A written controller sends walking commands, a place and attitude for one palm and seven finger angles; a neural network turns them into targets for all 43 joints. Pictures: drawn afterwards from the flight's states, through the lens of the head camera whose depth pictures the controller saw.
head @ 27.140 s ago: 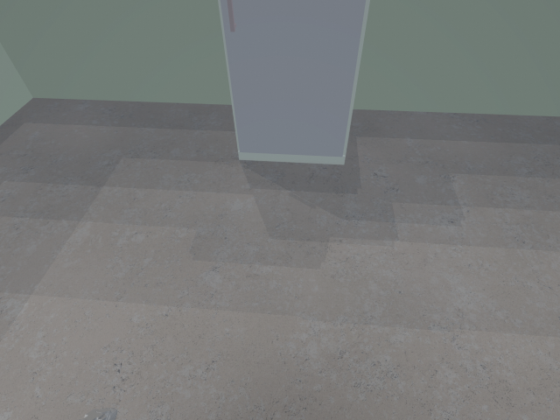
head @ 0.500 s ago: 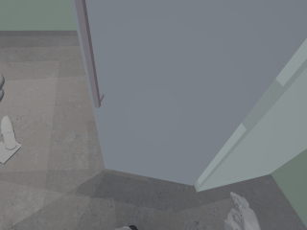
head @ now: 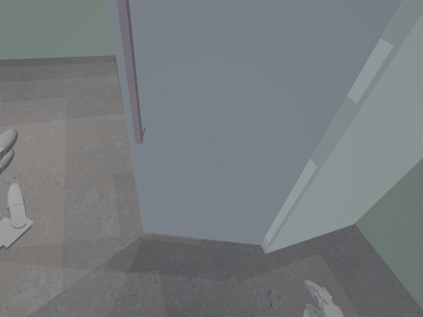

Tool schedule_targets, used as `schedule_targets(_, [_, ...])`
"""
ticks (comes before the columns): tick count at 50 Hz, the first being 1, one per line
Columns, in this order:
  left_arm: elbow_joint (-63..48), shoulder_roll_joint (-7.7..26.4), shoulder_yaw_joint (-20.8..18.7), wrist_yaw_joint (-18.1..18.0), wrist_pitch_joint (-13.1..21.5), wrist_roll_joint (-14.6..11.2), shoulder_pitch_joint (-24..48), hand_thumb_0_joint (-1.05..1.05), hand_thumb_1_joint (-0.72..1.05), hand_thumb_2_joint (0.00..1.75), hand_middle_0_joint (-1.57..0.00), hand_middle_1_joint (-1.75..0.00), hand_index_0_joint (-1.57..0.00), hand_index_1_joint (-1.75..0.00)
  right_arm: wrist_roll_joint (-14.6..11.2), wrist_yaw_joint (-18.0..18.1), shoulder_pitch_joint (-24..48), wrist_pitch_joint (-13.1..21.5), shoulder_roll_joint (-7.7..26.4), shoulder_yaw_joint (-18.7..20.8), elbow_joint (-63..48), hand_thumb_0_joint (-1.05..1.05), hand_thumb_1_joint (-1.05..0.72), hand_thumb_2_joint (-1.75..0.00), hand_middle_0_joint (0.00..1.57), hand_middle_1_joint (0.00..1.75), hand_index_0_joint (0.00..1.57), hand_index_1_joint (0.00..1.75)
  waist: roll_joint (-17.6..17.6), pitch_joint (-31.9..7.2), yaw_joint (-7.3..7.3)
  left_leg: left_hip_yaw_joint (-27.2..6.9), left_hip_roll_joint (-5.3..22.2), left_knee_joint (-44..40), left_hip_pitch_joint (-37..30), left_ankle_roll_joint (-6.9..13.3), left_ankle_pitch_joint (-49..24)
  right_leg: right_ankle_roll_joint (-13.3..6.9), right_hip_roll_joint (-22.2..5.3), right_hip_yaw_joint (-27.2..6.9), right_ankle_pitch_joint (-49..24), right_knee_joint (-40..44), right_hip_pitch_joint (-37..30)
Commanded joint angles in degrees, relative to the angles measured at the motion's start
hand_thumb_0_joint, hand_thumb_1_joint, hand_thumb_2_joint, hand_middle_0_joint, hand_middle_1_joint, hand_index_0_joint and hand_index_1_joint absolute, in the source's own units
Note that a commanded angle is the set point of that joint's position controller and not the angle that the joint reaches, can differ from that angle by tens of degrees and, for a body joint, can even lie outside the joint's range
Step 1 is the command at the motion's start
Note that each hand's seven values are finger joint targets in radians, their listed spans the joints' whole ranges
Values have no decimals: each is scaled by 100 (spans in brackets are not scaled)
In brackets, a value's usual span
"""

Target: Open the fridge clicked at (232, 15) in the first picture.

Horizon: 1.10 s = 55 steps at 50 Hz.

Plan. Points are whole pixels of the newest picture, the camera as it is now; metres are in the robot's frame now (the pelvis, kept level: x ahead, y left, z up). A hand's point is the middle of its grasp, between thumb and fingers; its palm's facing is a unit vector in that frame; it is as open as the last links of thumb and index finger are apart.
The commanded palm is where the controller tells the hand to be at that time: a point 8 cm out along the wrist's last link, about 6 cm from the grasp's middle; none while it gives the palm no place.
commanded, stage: stop stepping back and stand still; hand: left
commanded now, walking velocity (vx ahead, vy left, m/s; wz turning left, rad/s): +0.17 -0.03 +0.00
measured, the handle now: (134, 77) +0.59 +0.22 +0.15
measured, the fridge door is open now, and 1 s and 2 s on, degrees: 67 67 67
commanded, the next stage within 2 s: let the arm hang, fingers relaxed in 0.46 s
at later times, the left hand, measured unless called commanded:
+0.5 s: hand out of the picture +0.16 +0.31 +0.17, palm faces +0.46 -0.74 -0.50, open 7.4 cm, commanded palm +0.11 +0.34 +0.17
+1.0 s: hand out of the picture +0.03 +0.21 -0.19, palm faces +0.12 -0.97 -0.20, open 6.9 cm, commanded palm none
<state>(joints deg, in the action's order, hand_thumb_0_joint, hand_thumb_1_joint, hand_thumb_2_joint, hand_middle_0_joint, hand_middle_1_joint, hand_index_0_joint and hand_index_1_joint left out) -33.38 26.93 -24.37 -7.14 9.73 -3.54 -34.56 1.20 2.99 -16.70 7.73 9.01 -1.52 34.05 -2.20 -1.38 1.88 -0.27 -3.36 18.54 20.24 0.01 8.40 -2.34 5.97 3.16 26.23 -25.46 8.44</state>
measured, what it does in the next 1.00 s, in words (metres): steps on the spot: right foot, then left foot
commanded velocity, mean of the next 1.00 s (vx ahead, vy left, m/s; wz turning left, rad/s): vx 0.05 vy -0.05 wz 0.00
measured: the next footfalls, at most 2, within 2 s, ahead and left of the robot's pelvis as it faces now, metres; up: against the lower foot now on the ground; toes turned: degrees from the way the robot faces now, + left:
right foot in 0.02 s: +0.01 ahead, -0.09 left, +0.00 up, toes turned -6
left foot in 0.20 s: +0.03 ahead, +0.13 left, +0.00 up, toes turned +6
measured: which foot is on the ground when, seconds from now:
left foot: down 0.00-0.02, up 0.04-0.18, down 0.20-1.00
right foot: up 0.00-0.00, down 0.02-0.20, up 0.22-0.44, down 0.46-1.00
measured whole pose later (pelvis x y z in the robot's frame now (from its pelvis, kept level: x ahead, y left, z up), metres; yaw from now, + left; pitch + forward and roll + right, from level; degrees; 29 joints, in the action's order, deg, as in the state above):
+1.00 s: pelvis -0.01 +0.02 -0.01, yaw +7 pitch +1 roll -1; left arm 54.4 11.6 -1.1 -1.1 -1.2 0.8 -12.6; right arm 1.8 1.8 -16.3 -1.2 10.8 1.1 57.1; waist -1.2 3.7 0.6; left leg -1.5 -0.9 32.3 17.3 1.0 16.2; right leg -0.7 0.7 2.2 15.3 -30.5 16.3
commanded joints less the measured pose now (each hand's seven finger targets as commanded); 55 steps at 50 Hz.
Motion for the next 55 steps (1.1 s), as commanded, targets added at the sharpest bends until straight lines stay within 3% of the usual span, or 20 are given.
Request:
schedule_targets(1, [-945, 972, -845, -108, 237, -55, 433, 0, 90, 90, -20, -30, -20, -30, -1, 115, 626, -34, 954, 456, -529, 0, -90, -90, 20, 30, 20, 30, -745, -343, -152, -4, 90, 3276, -551, -202, 1103, -988, -2259, -1730, 697, 1823, 1468])
schedule_targets(3, [-616, 769, -625, -149, 184, -43, 1368, 0, 90, 90, -20, -30, -20, -30, -96, 134, 729, -53, 945, 451, -445, 0, -90, -90, 20, 30, 20, 30, -1029, -57, -11, -548, 377, 4668, -85, -139, 1380, -1192, -2594, -2045, 1915, 1764, 2311])
schedule_targets(8, [-179, 409, 52, -266, 258, 186, 2230, 0, 90, 90, -20, -30, -20, -30, -106, 305, 1021, 82, 1044, 385, -375, 0, -90, -90, 20, 30, 20, 30, 304, 653, 32, 278, 583, 1268, -618, 158, 1657, -495, -1724, -607, 1472, 357, 1903])
schedule_targets(9, [-392, 480, 16, -267, 304, 202, 2227, 0, 90, 90, -20, -30, -20, -30, -86, 331, 892, 160, 1167, 388, -414, 0, -90, -90, 20, 30, 20, 30, 1302, 676, -2, -564, 847, 282, -680, 327, 2316, -270, -1113, -279, 1230, -826, 1995])
schedule_targets(10, [-831, 525, -56, -285, 404, 187, 2188, 0, 90, 90, -20, -30, -20, -30, -100, 288, 801, 244, 1222, 380, -531, 0, -90, -90, 20, 30, 20, 30, 2492, 622, -12, -2599, 1859, -715, -952, 752, 2965, 97, -412, 136, 873, -2245, 2545])
schedule_targets(12, [-1163, 1091, -638, -210, 525, 160, 1683, 0, 90, 90, -20, -30, -20, -30, -44, 135, 860, 373, 979, 380, -524, 0, -90, -90, 20, 30, 20, 30, 1645, 330, -119, -3553, 2239, -1632, 123, 836, 4417, 115, -359, -453, 252, -3679, 1864])
schedule_targets(17, [-1190, 747, -718, -232, 520, 160, 184, 0, 90, 90, -20, -30, -20, -30, 8, -41, 836, 355, 896, 352, -485, 0, -90, -90, 20, 30, 20, 30, 2034, -6, -238, -1200, 1533, -1036, 866, 464, 3169, 17, -271, 207, 55, -1338, -84])
schedule_targets(20, [-529, 691, -699, -227, 392, 154, 322, 0, 90, 90, -20, -30, -20, -30, 26, 78, 644, 263, 924, 394, -519, 0, -90, -90, 20, 30, 20, 30, 1198, -147, -180, -690, 1103, -127, 716, 253, 2585, -49, -249, 175, -179, 387, -883])
schedule_targets(23, [155, 735, -712, -229, 373, 70, 796, 0, 90, 90, -20, -30, -20, -30, 12, 155, 542, 208, 868, 401, -426, 0, -90, -90, 20, 30, 20, 30, -352, -34, -42, 57, 584, 2288, 592, 65, 1071, -803, -1956, -2188, -532, 1212, 28])
schedule_targets(27, [183, 393, -194, -225, 355, 105, 1379, 0, 90, 90, -20, -30, -20, -30, -130, 129, 778, 223, 940, 378, -357, 0, -90, -90, 20, 30, 20, 30, -491, 231, -56, -38, 639, 1460, -385, 147, 672, -559, -1718, -1393, -600, 501, 961])
schedule_targets(28, [3997, -789, 1874, 440, -385, 528, 1294, 0, 90, 90, -20, -30, -20, -30, -46, -403, 710, 465, 1445, 685, 694, 0, -90, -90, 20, 30, 20, 30, 364, 199, 408, -456, 1193, 1780, -920, 171, -1600, -182, -1656, 192, -1888, -1327, 1956])
schedule_targets(29, [3974, -917, 1707, 623, -957, 578, 1137, 0, 90, 90, -20, -30, -20, -30, -50, -335, 278, -146, 1662, 680, 552, 0, -90, -90, 20, 30, 20, 30, 864, 11, 135, -1518, 1666, 1105, -588, 625, -2688, 165, -923, 105, -1318, -2321, 1874])
schedule_targets(31, [4181, -1140, 1810, 627, -1135, 528, 1645, 0, 90, 90, -20, -30, -20, -30, 119, -161, 122, -391, 1527, 550, 399, 0, -90, -90, 20, 30, 20, 30, 612, 31, 215, -2959, 2419, 266, -301, 1461, -2874, 329, -616, -546, 1019, -3930, 2331])
schedule_targets(34, [5321, -1012, 1970, 693, -1102, 480, 2010, 0, 90, 90, -20, -30, -20, -30, 213, -138, 637, -504, 1446, 454, 332, 0, -90, -90, 20, 30, 20, 30, -2, -175, -120, -2199, 2043, 392, -247, 1427, -1925, 376, -887, -801, 543, -3336, 1991])
schedule_targets(37, [6712, -785, 2017, 714, -1076, 526, 1477, 0, 90, 90, -20, -30, -20, -30, 140, -174, 988, -651, 1338, 412, 610, 0, -90, -90, 20, 30, 20, 30, 352, -342, -523, -1051, 1052, 776, 726, 658, 223, 311, -677, -448, -855, -714, -193])
schedule_targets(39, [7145, -291, 2062, 678, -986, 568, 1647, 0, 90, 90, -20, -30, -20, -30, 33, -231, 697, -749, 873, 395, 765, 0, -90, -90, 20, 30, 20, 30, -293, -11, -266, -206, 125, 1911, 757, 75, 1743, -378, -2012, -2432, 495, 986, 656])
schedule_targets(41, [7405, -323, 2146, 660, -964, 531, 2370, 0, 90, 90, -20, -30, -20, -30, 68, -219, 397, -874, 821, 418, 1162, 0, -90, -90, 20, 30, 20, 30, -147, 201, 15, -40, 172, 2731, -53, 41, 1449, -765, -2168, -2725, 1310, 1506, 1826])
schedule_targets(43, [7687, -681, 2019, 603, -893, 569, 2505, 0, 90, 90, -20, -30, -20, -30, 109, -177, 101, -822, 872, 501, 1378, 0, -90, -90, 20, 30, 20, 30, -351, 97, 106, -169, 386, 2449, -198, 132, 1052, -767, -1897, -2086, -529, 989, 1390])
schedule_targets(48, [8528, -917, 2200, 577, -906, 432, 2078, 0, 90, 90, -20, -30, -20, -30, 46, -73, 162, -667, 820, 350, 1924, 0, -90, -90, 20, 30, 20, 30, 1121, -451, -222, -771, 998, 658, -715, 321, -1339, 19, -1062, -698, -2481, -71, 67])
schedule_targets(55, [9214, -882, 2305, 587, -899, 399, 2127, 0, 90, 90, -20, -30, -20, -30, -13, -57, -18, -702, 771, 308, 2428, 0, -90, -90, 20, 30, 20, 30, 232, -9, -173, -492, 907, 200, -759, 205, -394, -15, -1158, -733, -2289, 446, -98])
